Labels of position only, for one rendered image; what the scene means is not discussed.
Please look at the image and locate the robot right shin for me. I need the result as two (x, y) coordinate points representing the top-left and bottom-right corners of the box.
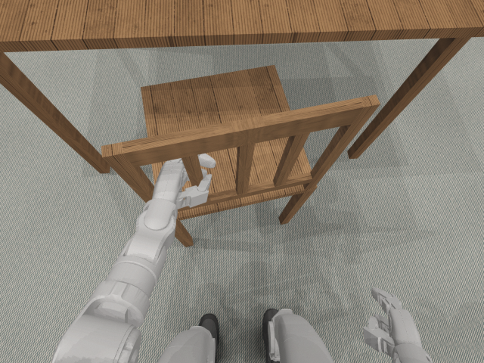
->
(269, 309), (293, 361)

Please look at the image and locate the left robot forearm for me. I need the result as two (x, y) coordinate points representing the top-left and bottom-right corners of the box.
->
(51, 199), (178, 363)

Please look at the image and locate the left robot foot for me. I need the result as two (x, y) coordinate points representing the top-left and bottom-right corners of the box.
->
(199, 314), (219, 363)

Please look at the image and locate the table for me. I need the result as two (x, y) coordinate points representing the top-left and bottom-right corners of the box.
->
(0, 0), (484, 173)

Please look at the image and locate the chair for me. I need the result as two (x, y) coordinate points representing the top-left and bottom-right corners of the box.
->
(101, 65), (380, 247)

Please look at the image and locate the left robot hand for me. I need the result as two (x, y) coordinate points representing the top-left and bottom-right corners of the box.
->
(152, 154), (216, 209)

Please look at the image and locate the robot left upper arm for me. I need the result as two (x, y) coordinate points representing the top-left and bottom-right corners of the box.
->
(54, 315), (142, 363)

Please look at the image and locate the right robot forearm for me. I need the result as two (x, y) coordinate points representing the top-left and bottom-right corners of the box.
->
(392, 343), (433, 363)

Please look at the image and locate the right robot hand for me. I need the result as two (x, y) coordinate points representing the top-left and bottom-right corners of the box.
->
(363, 287), (422, 358)

